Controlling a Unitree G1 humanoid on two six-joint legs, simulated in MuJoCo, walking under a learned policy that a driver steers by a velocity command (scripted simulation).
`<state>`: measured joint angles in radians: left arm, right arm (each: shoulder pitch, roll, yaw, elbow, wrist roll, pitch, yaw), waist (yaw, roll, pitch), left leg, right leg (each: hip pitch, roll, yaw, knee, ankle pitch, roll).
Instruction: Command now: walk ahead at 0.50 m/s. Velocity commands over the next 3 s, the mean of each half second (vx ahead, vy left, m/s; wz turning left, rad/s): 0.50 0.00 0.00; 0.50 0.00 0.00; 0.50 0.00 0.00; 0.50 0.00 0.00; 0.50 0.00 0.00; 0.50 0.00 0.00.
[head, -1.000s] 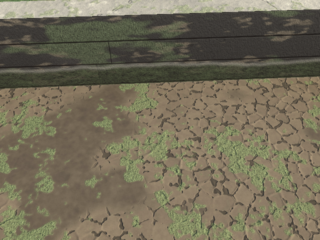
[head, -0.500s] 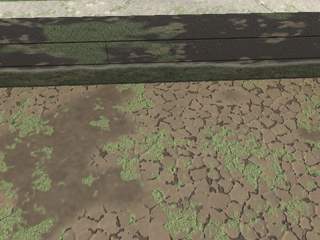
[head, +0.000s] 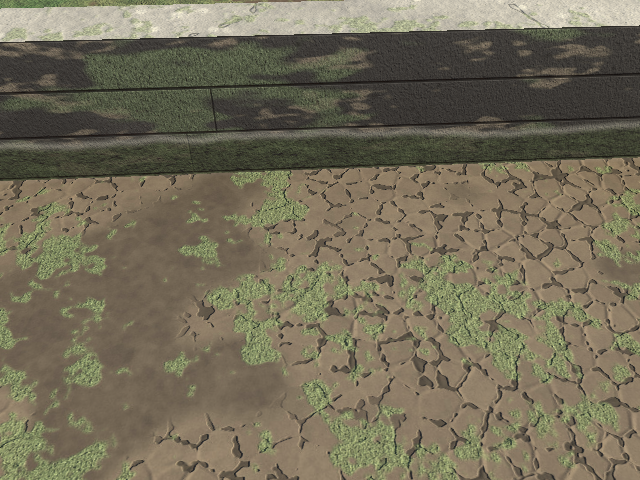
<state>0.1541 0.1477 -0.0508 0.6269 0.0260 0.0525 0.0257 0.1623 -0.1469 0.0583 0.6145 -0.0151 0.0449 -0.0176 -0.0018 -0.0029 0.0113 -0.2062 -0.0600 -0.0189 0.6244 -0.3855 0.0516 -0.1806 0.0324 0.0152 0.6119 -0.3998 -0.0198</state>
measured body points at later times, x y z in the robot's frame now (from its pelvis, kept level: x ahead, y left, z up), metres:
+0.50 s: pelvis +0.01 +0.00 +0.00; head +0.01 +0.01 +0.45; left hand +0.18 +0.20 -0.10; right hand +0.18 -0.20 -0.09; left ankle -0.03 +0.09 -0.73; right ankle -0.04 -0.11 -0.73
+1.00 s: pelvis +0.01 +0.00 +0.00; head +0.00 +0.01 +0.45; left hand +0.18 +0.20 -0.10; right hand +0.18 -0.20 -0.09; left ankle -0.03 +0.09 -0.73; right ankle -0.04 -0.11 -0.73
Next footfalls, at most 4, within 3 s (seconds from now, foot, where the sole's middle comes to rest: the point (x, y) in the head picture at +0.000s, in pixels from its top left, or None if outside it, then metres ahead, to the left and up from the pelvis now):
none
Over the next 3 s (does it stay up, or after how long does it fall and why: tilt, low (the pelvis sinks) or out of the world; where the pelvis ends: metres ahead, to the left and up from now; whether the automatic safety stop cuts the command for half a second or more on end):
stays up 0.01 0.00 0.00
